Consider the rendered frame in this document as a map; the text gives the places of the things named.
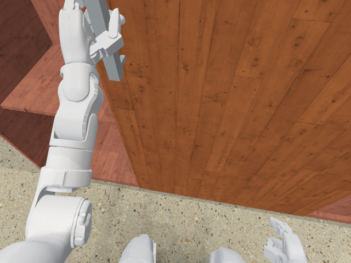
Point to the robot left forearm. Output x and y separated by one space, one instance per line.
73 134

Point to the handle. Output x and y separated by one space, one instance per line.
100 17

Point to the left robot thigh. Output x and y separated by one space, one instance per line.
139 250

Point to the robot left hand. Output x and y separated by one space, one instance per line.
76 35

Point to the right robot thigh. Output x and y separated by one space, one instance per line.
224 255

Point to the robot right hand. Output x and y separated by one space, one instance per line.
290 247

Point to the wardrobe door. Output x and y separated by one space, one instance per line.
245 102
340 207

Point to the robot thigh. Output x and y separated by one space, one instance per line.
224 255
139 250

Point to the robot left upper arm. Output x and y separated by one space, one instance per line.
58 225

